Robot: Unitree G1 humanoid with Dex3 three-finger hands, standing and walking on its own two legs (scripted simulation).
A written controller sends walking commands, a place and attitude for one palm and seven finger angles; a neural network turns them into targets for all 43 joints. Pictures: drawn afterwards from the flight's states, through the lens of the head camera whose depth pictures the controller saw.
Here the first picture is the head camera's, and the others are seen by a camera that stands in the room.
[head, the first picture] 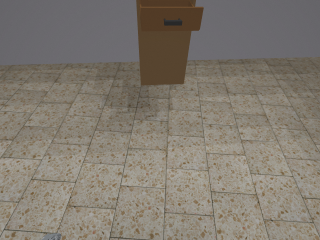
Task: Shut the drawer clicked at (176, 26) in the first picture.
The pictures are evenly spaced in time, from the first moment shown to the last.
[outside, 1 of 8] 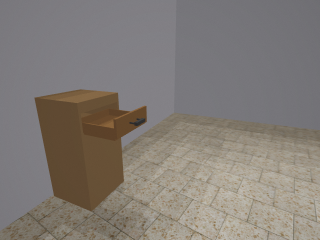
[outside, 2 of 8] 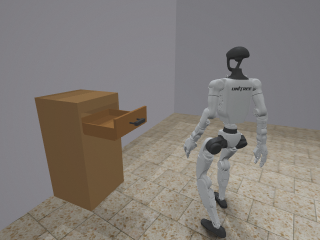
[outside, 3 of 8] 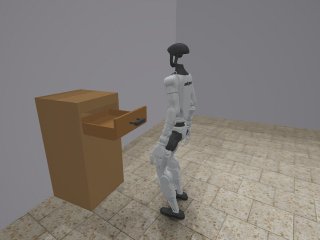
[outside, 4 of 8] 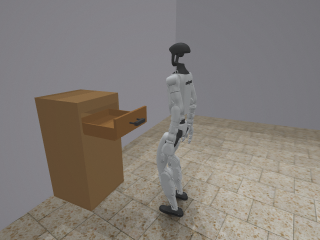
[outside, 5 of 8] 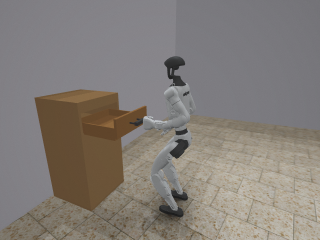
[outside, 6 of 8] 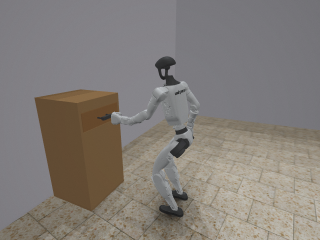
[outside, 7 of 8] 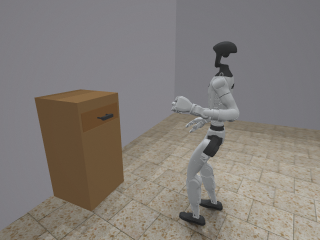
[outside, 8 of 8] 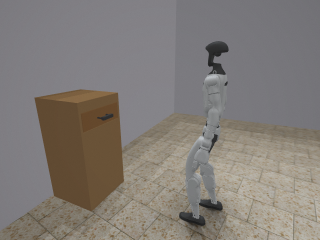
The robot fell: no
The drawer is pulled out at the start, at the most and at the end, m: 0.30 0.30 0.00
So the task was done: yes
